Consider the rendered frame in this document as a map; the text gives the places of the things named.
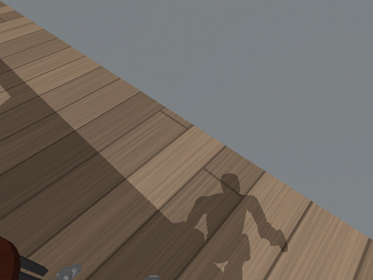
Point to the left robot hand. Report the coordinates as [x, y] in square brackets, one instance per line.
[68, 273]

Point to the stool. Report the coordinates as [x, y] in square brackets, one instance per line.
[11, 262]

